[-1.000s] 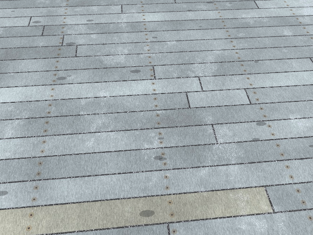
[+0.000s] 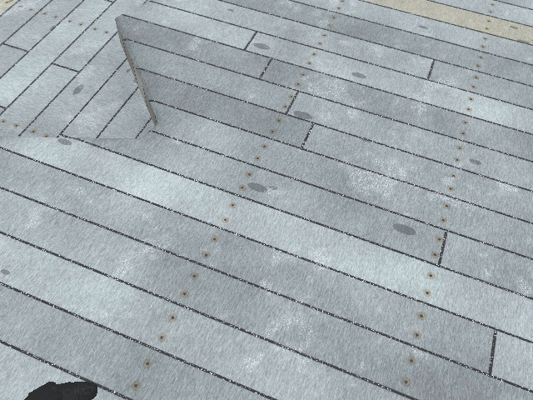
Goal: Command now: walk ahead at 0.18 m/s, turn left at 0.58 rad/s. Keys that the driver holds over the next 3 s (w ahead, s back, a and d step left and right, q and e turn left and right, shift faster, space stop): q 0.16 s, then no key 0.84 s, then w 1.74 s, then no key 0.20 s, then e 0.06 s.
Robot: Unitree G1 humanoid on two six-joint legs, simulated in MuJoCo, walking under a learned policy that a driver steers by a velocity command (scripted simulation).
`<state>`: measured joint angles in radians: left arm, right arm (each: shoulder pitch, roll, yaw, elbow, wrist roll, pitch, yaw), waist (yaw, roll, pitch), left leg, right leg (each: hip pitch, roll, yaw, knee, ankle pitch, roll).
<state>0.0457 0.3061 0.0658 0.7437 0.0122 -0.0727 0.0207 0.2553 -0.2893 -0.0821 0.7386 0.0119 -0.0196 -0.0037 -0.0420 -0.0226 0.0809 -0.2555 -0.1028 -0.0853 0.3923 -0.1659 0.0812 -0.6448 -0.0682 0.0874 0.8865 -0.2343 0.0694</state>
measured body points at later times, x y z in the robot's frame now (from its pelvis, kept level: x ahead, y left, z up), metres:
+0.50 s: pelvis +0.11 -0.03 -0.01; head +0.15 -0.03 +0.44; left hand +0.19 +0.25 -0.12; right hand +0.30 -0.27 -0.12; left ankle +0.08 +0.10 -0.74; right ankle +0.20 -0.14 -0.74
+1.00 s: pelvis +0.14 +0.00 -0.01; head +0.15 +0.01 +0.44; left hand +0.17 +0.29 -0.14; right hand +0.29 -0.23 -0.14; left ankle +0.09 +0.10 -0.74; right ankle +0.20 -0.14 -0.74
